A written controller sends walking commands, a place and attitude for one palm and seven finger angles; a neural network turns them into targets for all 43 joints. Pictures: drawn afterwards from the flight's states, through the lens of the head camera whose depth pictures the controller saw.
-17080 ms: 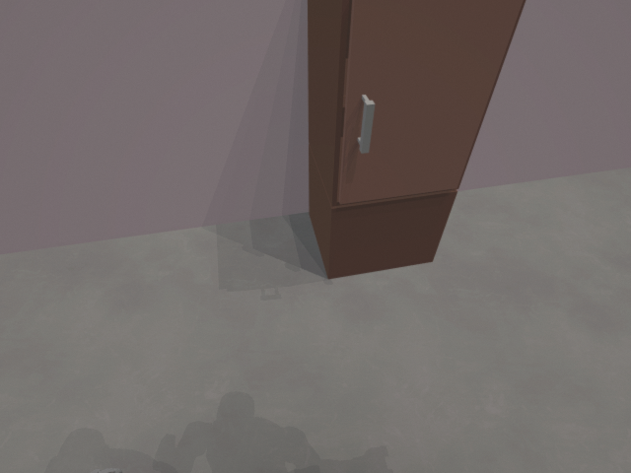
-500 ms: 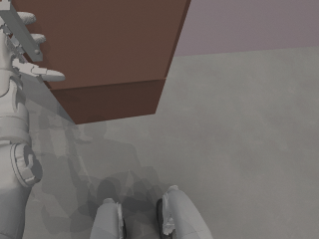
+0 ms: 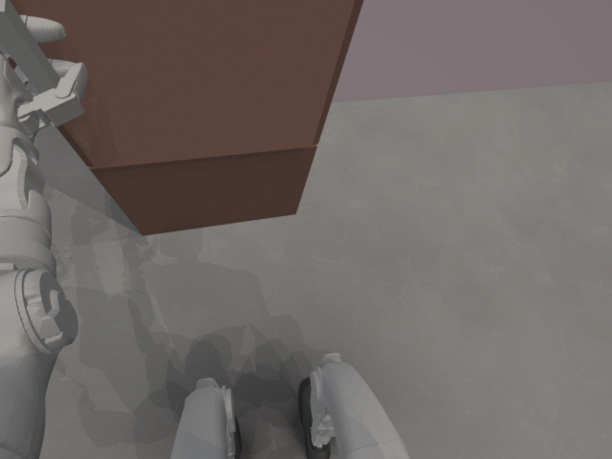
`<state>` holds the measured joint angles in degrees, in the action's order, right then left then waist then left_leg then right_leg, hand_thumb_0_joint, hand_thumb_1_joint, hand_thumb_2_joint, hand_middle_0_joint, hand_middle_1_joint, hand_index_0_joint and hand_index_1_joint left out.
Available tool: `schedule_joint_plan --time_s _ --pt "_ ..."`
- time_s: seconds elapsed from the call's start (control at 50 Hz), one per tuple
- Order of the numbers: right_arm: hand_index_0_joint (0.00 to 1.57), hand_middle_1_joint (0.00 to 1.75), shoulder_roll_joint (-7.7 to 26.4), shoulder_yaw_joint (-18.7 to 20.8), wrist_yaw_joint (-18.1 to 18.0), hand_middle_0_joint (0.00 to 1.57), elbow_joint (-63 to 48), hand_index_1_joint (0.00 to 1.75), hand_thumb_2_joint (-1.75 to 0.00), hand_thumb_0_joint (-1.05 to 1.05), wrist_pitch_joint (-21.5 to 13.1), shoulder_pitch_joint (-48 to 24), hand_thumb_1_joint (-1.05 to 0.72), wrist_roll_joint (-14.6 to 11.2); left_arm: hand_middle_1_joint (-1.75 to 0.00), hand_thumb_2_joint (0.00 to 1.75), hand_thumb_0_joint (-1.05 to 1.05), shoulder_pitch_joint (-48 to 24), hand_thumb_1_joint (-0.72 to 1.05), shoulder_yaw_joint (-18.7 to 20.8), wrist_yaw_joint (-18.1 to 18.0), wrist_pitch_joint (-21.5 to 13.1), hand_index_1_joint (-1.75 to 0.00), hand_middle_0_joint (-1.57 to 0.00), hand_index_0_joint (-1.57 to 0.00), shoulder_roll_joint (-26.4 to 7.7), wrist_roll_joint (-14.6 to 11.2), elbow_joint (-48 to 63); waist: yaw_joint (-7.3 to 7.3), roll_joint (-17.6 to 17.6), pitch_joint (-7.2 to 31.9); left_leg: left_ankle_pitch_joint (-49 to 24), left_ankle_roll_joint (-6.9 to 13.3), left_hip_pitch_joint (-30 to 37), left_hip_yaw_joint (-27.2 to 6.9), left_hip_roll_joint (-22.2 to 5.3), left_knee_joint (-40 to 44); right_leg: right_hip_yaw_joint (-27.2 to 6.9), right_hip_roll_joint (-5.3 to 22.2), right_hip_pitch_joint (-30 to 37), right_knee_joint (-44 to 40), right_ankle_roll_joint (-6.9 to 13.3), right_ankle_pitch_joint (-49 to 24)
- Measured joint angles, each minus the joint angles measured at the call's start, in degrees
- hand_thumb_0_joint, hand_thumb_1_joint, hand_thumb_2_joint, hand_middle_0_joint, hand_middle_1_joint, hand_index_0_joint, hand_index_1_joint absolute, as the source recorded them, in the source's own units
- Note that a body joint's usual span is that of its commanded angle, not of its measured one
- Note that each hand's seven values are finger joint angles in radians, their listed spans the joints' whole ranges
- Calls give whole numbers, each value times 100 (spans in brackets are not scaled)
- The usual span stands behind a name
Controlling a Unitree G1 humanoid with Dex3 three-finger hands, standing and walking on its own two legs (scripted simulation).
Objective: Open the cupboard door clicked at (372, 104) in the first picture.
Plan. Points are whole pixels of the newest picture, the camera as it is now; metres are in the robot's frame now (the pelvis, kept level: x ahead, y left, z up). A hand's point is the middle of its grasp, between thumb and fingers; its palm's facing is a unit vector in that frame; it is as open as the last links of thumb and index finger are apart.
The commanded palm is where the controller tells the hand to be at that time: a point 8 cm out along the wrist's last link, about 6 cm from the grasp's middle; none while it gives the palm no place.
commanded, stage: close the thumb around the handle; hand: left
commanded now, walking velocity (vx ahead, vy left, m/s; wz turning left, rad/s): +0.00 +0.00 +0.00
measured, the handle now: (34, 49) +0.59 +0.25 +0.07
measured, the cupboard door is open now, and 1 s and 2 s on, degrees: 0 31 43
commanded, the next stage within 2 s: pull the door open along its arc in 0.16 s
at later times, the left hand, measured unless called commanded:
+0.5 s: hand (68, 104) +0.53 +0.21 +0.05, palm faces +0.10 -1.00 -0.02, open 5.6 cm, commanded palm +0.48 +0.25 +0.05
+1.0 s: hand (160, 231) +0.37 +0.12 +0.06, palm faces +0.47 -0.88 +0.01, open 5.8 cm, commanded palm +0.30 +0.16 +0.05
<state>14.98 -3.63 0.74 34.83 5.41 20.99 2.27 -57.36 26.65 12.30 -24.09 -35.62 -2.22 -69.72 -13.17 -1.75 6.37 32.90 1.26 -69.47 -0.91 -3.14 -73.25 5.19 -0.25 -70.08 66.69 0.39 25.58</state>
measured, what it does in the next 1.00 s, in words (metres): stands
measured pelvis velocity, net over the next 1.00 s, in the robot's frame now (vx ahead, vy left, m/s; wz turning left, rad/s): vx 0.02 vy -0.01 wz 0.03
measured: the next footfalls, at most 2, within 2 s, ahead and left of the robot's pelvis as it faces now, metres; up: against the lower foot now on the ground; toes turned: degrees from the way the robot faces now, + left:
none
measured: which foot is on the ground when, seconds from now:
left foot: down 0.00-1.00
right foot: down 0.00-1.00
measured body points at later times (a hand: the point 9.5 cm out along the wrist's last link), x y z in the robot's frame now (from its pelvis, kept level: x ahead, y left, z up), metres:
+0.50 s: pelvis +0.01 +0.00 +0.01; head +0.18 +0.03 +0.43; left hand +0.52 +0.27 +0.06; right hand +0.01 -0.26 -0.09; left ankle +0.00 +0.10 -0.62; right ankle +0.05 -0.12 -0.62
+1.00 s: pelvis +0.02 -0.01 +0.03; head +0.10 +0.00 +0.47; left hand +0.34 +0.16 +0.06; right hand +0.18 -0.23 -0.08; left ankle +0.00 +0.10 -0.62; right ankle +0.05 -0.12 -0.62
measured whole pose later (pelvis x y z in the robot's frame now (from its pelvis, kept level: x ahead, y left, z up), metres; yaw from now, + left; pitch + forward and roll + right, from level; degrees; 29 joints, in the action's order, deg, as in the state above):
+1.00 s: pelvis +0.02 -0.01 +0.03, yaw +2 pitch +20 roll -1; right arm 10.0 0.8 4.1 32.2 2.7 11.3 4.9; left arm -10.5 1.1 -32.0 -26.0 3.6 5.4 -26.5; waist -2.2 -0.2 10.2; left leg 32.2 0.6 -52.6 1.0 -1.4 -65.2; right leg 3.1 1.1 -55.4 63.0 0.7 27.1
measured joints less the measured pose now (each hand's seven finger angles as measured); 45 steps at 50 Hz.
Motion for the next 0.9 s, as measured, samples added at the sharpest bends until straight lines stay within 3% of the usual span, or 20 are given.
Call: schedule_joint_plan --time_s 0.12,0.42,0.56,0.68,0.72,0.78,0.9 --pt "20 30 -13 20 14 20 13 30 -90 0 8 27 -90 -3 -134 84 1 90 76 -1 -13 33 -133 -39 -38 44 -51 108 18 -8 6 0 -4 45 6 -5 42 -8 -9 40 -38 0 -1" --pt "20 30 -26 77 52 20 -11 30 -90 0 33 39 -90 -10 -135 81 1 510 77 50 -62 -36 -135 -37 -36 249 -118 375 63 -2 29 15 -4 304 63 -29 191 -66 -42 264 -171 -9 -1" --pt "20 30 -68 166 108 20 -97 30 -90 0 98 70 -90 -95 -135 77 1 1440 75 -104 -75 -84 -135 -38 -36 728 -407 1205 225 12 105 -5 7 675 167 -35 444 -167 -61 572 -363 -26 -19" --pt "20 30 -129 273 159 20 -200 30 -90 0 44 37 -90 -201 -135 74 1 2662 73 -627 -215 -114 -135 -37 -35 1404 -700 2327 460 41 210 -64 11 1151 220 6 774 -219 -36 1015 -623 -42 -40" --pt "20 30 -144 337 178 20 -230 30 -90 0 -29 -4 -90 -185 -135 74 2 3063 72 -849 -631 -99 -135 -37 -36 1796 -783 2784 570 31 259 -75 6 1274 219 22 849 -218 -22 1139 -687 -48 -39" --pt "20 30 -171 409 259 20 -246 30 -90 0 -158 -148 -90 -91 -135 74 3 3610 71 -1216 -1711 -178 -135 -36 -37 2529 -704 3448 719 41 326 -79 3 1409 230 62 905 -231 15 1261 -700 -56 -16" --pt "20 30 -310 465 391 20 -276 30 -90 0 -239 -617 -90 172 -135 76 3 4276 71 -1993 -3735 -285 -134 -35 -38 3605 207 4123 961 104 383 -50 -15 1545 227 143 824 -233 101 1355 -489 -27 101"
